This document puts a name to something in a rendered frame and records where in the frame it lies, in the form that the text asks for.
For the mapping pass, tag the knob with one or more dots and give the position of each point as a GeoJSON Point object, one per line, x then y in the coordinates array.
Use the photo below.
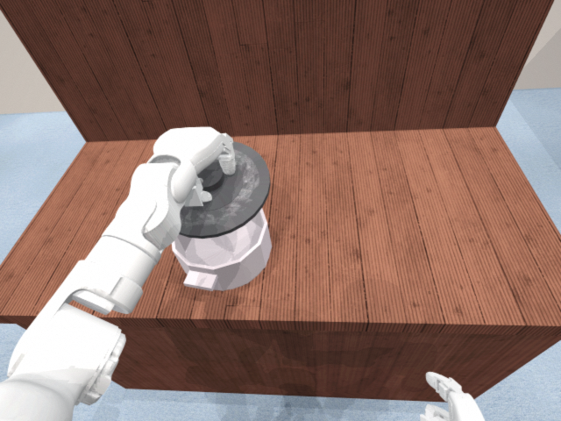
{"type": "Point", "coordinates": [213, 177]}

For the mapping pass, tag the left robot hand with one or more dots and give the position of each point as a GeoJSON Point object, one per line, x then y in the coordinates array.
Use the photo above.
{"type": "Point", "coordinates": [202, 146]}

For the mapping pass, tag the lid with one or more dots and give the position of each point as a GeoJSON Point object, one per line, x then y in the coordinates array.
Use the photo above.
{"type": "Point", "coordinates": [235, 203]}

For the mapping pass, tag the robot left upper arm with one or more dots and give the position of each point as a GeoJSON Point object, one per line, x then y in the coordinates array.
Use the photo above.
{"type": "Point", "coordinates": [71, 362]}

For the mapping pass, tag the table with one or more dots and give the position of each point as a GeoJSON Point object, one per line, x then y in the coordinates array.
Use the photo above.
{"type": "Point", "coordinates": [405, 237]}

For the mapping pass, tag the left robot forearm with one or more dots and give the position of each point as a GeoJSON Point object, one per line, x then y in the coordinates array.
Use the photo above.
{"type": "Point", "coordinates": [112, 275]}

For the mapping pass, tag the pot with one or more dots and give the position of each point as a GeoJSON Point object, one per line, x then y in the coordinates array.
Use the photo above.
{"type": "Point", "coordinates": [228, 261]}

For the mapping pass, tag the right robot hand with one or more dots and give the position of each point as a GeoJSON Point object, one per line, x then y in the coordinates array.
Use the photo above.
{"type": "Point", "coordinates": [462, 406]}

